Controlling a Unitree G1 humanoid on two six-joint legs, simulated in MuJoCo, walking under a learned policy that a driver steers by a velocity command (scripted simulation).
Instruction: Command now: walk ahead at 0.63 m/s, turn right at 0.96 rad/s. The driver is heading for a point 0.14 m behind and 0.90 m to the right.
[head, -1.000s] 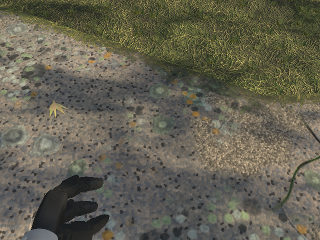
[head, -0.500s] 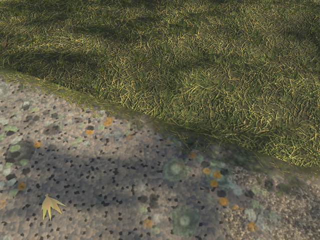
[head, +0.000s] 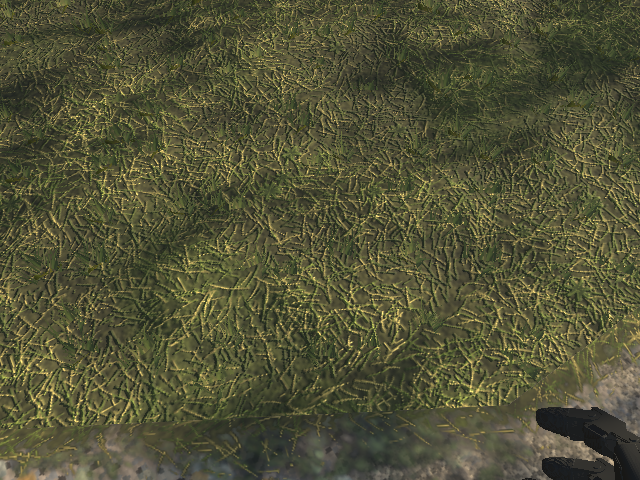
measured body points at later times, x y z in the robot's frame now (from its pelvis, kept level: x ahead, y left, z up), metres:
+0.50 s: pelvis +0.38 +0.04 +0.01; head +0.40 +0.03 +0.46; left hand +0.65 +0.23 -0.08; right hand +0.32 -0.26 -0.09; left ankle +0.40 +0.16 -0.73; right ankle +0.30 -0.03 -0.63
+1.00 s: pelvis +0.72 -0.23 +0.00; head +0.75 -0.24 +0.45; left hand +0.97 -0.07 -0.12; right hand +0.63 -0.52 -0.07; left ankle +0.92 -0.16 -0.65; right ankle +0.68 -0.19 -0.73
